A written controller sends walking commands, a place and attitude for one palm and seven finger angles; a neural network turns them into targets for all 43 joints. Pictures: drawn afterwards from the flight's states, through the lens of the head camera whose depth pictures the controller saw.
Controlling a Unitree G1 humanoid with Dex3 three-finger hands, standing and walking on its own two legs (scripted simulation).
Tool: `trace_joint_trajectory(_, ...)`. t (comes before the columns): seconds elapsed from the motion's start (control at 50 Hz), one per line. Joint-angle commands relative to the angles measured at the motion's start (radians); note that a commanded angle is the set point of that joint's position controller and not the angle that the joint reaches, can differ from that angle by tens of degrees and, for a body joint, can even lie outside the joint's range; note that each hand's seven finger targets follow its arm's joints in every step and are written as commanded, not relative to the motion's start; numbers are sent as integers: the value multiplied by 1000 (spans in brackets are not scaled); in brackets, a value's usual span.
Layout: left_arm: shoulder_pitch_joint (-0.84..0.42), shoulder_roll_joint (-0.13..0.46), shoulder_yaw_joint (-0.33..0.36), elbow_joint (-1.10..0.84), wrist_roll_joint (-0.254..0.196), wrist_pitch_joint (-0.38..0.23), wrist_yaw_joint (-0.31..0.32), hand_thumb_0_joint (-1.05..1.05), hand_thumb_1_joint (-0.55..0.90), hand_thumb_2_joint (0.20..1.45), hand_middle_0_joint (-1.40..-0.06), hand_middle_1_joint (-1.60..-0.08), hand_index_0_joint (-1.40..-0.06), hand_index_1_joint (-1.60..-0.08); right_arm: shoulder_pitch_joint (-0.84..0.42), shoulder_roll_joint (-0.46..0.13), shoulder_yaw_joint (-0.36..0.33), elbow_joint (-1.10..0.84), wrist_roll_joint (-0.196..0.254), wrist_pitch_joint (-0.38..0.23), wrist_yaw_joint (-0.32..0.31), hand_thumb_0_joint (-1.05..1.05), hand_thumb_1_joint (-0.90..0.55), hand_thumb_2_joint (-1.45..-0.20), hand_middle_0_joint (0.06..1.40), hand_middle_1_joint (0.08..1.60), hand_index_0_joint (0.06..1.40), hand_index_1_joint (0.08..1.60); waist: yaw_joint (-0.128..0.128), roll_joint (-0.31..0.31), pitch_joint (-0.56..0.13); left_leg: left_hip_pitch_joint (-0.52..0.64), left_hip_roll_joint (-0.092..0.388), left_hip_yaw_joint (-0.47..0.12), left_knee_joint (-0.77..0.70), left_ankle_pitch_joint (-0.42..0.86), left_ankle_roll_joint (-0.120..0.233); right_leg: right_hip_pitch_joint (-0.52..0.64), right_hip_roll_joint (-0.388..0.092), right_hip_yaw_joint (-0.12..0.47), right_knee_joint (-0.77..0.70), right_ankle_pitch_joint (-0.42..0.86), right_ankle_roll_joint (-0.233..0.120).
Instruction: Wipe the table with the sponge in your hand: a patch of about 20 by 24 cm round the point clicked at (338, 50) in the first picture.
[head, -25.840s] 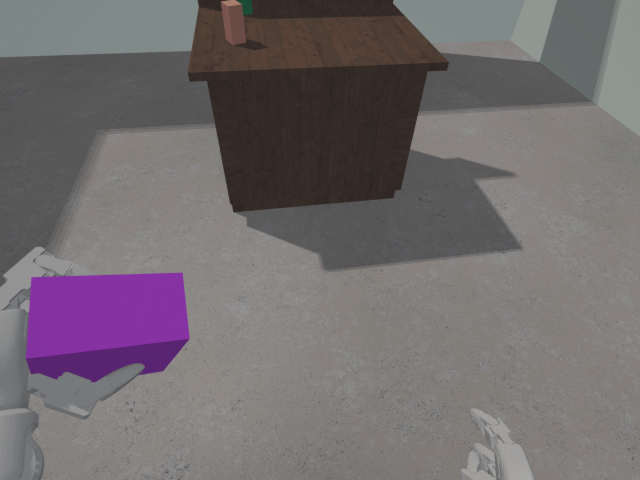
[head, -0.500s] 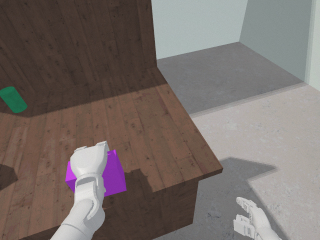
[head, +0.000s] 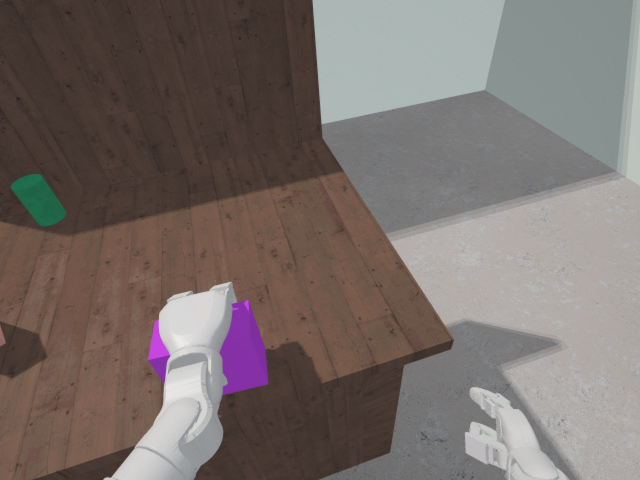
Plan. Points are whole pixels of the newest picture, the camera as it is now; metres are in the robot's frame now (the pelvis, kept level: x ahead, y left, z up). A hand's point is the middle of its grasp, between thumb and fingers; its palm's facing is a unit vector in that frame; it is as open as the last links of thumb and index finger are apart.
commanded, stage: slide across to the third lane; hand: left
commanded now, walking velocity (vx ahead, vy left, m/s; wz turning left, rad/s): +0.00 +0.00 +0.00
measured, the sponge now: (217, 360) +0.28 +0.20 -0.02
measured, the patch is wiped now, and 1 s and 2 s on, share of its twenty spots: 0.85 0.90 1.00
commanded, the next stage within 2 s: wipe forward along the third lane in 0.76 s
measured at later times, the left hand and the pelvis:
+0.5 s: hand (247, 328) +0.31 +0.15 +0.03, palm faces -0.03 -0.06 -1.00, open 10.6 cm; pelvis -0.01 -0.01 +0.00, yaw +0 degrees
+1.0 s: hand (254, 330) +0.31 +0.14 +0.02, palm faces -0.04 -0.06 -1.00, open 10.6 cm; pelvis -0.01 -0.02 +0.00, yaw -1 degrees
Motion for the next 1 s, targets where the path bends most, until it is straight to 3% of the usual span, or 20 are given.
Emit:
trace_joint_trajectory(0.0,-237,-96,-67,-112,-35,-59,-14,0,100,1300,-1200,-1600,-1200,-1600,-225,-79,-31,-164,4,-51,0,0,-900,-900,200,300,200,300,-36,-163,-112,62,5,-50,-63,187,32,36,-8,68,-86,213,-23)
trace_joint_trajectory(0.22,-338,-152,-104,-22,-40,-30,15,0,100,1300,-1200,-1600,-1200,-1600,-242,-73,-29,-147,5,-36,16,0,-900,-900,200,300,200,300,-33,-174,-153,55,3,-40,-56,211,26,62,-14,56,-74,261,-24)
trace_joint_trajectory(0.24,-357,-121,-66,-20,-46,-31,18,0,100,1300,-1200,-1600,-1200,-1600,-246,-77,-30,-144,6,-33,15,0,-900,-900,200,300,200,300,-30,-176,-160,49,5,-48,-59,205,24,60,-7,70,-76,251,-28)
trace_joint_trajectory(0.26,-368,-160,-108,-7,-46,-24,20,0,100,1300,-1200,-1600,-1200,-1600,-241,-72,-28,-143,6,-32,16,0,-900,-900,200,300,200,300,-37,-169,-159,55,3,-38,-56,201,27,61,-13,56,-75,250,-23)
trace_joint_trajectory(0.34,-447,-158,-95,41,-52,-17,29,0,100,1300,-1200,-1600,-1200,-1600,-246,-72,-28,-131,10,-30,16,0,-900,-900,200,300,200,300,-39,-179,-147,43,5,-42,-65,171,24,39,-8,58,-87,206,-24)
trace_joint_trajectory(0.36,-451,-187,-125,55,-55,-15,32,0,100,1300,-1200,-1600,-1200,-1600,-240,-69,-29,-130,10,-31,16,0,-900,-900,200,300,200,300,-43,-173,-153,51,2,-34,-58,170,27,43,-13,48,-85,206,-20)
trace_joint_trajectory(0.42,-475,-173,-109,95,-56,-12,37,0,100,1300,-1200,-1600,-1200,-1600,-237,-71,-29,-121,11,-28,15,0,-900,-900,200,300,200,300,-44,-187,-158,37,-2,-28,-57,166,26,54,-17,61,-93,222,-19)
trace_joint_trajectory(0.44,-446,-118,-37,94,-63,-13,42,0,100,1300,-1200,-1600,-1200,-1600,-240,-75,-32,-123,7,-26,14,0,-900,-900,200,300,200,300,-25,-199,-177,28,-2,-32,-59,171,25,79,-13,79,-97,237,-22)
trace_joint_trajectory(0.48,-439,-156,-82,95,-58,-8,44,0,100,1300,-1200,-1600,-1200,-1600,-243,-72,-29,-129,9,-19,15,0,-900,-900,200,300,200,300,-34,-200,-171,27,-2,-20,-61,172,24,86,-21,70,-96,245,-17)
trace_joint_trajectory(0.54,-426,-96,-17,94,-64,-1,47,0,100,1300,-1200,-1600,-1200,-1600,-251,-78,-28,-132,8,-14,12,0,-900,-900,200,300,200,300,-20,-176,-164,13,-4,-25,-71,165,22,95,-17,94,-109,237,-22)
trace_joint_trajectory(0.56,-436,-137,-63,95,-62,0,47,0,100,1300,-1200,-1600,-1200,-1600,-244,-74,-28,-132,8,-14,11,0,-900,-900,200,300,200,300,-34,-174,-166,23,-5,-14,-67,164,25,99,-23,84,-107,243,-17)
trace_joint_trajectory(0.62,-422,-141,-70,101,-57,5,48,0,100,1300,-1200,-1600,-1200,-1600,-245,-76,-30,-133,11,-12,15,0,-900,-900,200,300,200,300,-33,-166,-158,25,-4,-13,-68,170,23,90,-23,91,-111,249,-20)
trace_joint_trajectory(0.64,-398,-124,-39,90,-67,2,49,0,100,1300,-1200,-1600,-1200,-1600,-249,-74,-32,-141,9,-15,16,0,-900,-900,200,300,200,300,-20,-173,-170,20,-7,-19,-70,175,25,107,-17,102,-115,258,-22)
trace_joint_trajectory(0.72,-369,-137,-67,89,-64,8,49,0,100,1300,-1200,-1600,-1200,-1600,-247,-78,-34,-137,11,-10,19,0,-900,-900,200,300,200,300,-32,-194,-154,20,-8,-9,-69,168,25,109,-24,112,-125,260,-17)
trace_joint_trajectory(0.74,-349,-109,-27,78,-76,7,49,0,100,1300,-1200,-1600,-1200,-1600,-254,-79,-35,-143,10,-12,17,0,-900,-900,200,300,200,300,-19,-193,-154,14,-9,-15,-73,167,27,118,-20,120,-132,260,-19)
trace_joint_trajectory(0.8,-355,-132,-63,82,-66,12,51,0,100,1300,-1200,-1600,-1200,-1600,-249,-77,-34,-139,12,-13,19,0,-900,-900,200,300,200,300,-26,-179,-157,25,-8,-7,-73,172,26,115,-24,109,-124,265,-18)
trace_joint_trajectory(0.84,-357,-86,-10,80,-70,13,51,0,100,1300,-1200,-1600,-1200,-1600,-259,-82,-35,-138,12,-12,16,0,-900,-900,200,300,200,300,-17,-176,-147,20,-8,-15,-82,161,24,112,-19,119,-136,236,-21)
trace_joint_trajectory(0.86,-378,-119,-50,109,-64,15,52,0,100,1300,-1200,-1600,-1200,-1600,-250,-80,-31,-131,12,-11,13,0,-900,-900,200,300,200,300,-33,-190,-134,19,-7,-6,-79,151,26,102,-22,109,-133,229,-15)
trace_joint_trajectory(0.94,-449,-71,7,159,-58,8,55,0,100,1300,-1200,-1600,-1200,-1600,-242,-84,-30,-115,12,-15,-2,0,-900,-900,200,300,200,300,-32,-182,-129,9,-9,-8,-86,124,23,80,-19,124,-149,197,-16)
trace_joint_trajectory(0.98,-485,-90,-15,203,-48,2,58,0,100,1300,-1200,-1600,-1200,-1600,-226,-84,-27,-107,12,-16,-11,0,-900,-900,200,300,200,300,-49,-204,-120,0,-8,-3,-83,113,22,65,-23,110,-144,184,-12)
